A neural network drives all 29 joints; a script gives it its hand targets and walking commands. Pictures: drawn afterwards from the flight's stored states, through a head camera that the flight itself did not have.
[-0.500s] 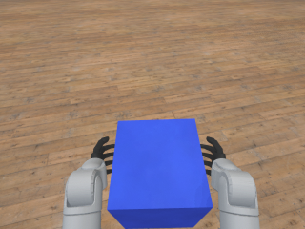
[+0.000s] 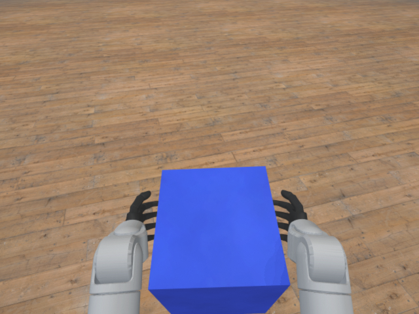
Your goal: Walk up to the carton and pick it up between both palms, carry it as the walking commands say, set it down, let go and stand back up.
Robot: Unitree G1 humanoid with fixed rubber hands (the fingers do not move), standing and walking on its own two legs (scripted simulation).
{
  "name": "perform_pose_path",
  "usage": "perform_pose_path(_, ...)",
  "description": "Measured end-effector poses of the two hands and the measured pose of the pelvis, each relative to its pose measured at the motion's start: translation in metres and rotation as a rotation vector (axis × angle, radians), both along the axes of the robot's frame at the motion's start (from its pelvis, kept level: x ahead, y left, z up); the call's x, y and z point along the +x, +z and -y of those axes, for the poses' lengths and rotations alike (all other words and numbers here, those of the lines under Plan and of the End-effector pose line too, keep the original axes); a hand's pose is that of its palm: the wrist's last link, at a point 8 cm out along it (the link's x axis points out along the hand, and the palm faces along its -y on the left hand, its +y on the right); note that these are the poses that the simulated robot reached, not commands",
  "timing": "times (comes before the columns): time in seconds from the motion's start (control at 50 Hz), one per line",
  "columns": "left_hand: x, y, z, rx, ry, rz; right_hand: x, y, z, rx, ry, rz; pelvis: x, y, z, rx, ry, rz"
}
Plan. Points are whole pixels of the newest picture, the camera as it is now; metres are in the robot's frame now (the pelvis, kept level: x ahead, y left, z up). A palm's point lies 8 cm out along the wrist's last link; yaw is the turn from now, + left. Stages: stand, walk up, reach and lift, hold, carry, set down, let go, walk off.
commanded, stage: carry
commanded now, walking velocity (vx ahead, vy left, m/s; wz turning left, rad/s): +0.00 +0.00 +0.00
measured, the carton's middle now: (216, 245) +0.29 -0.01 +0.00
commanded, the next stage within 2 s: hold in 0.76 s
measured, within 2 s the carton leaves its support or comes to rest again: neither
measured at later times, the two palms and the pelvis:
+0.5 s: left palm (135, 239) +0.26 +0.14 +0.08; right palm (301, 238) +0.26 -0.15 +0.08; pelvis -0.02 +0.00 +0.00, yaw +0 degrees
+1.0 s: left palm (134, 257) +0.25 +0.14 +0.04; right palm (293, 256) +0.24 -0.14 +0.04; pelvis -0.04 +0.00 +0.00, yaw -4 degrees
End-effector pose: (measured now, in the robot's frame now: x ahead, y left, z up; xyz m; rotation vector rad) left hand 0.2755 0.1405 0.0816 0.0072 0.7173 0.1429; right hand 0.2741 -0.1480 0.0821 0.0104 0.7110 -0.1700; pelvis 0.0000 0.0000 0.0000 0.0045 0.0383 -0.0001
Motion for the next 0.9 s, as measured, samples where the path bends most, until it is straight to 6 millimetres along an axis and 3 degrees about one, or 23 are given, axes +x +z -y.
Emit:
perform_pose_path(0.76, -0.022, -0.001, 0.004, -0.002, 0.007, 0.001, -0.021, -0.001, 0.004, -0.003, 0.006, 0.004, -0.023, -0.001, 0.006, 0.0, 0.0, 0.0)
perform_pose_path(0.84, -0.017, -0.04, 0.003, 0.058, -0.038, -0.057, -0.016, -0.039, 0.001, -0.07, 0.053, -0.056, -0.029, 0.001, 0.005, 0.002, -0.01, 0.07)
perform_pose_path(0.9, -0.028, -0.051, 0.001, 0.084, -0.061, -0.022, -0.027, -0.048, -0.001, -0.091, 0.07, -0.02, -0.031, 0.003, 0.004, -0.004, -0.057, 0.099)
